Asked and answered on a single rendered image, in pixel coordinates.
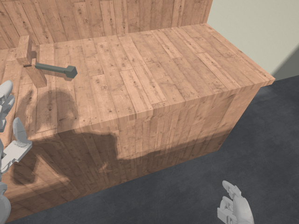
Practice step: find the robot right hand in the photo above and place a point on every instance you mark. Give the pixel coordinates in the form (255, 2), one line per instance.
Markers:
(236, 211)

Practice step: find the left robot forearm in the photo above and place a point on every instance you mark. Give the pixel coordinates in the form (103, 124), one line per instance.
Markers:
(5, 206)

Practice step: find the counter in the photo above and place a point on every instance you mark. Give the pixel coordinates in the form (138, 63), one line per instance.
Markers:
(155, 86)

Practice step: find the tap lever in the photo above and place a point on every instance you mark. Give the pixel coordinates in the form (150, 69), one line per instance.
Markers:
(70, 71)

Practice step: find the robot left hand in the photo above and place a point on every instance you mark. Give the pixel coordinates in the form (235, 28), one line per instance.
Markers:
(16, 150)

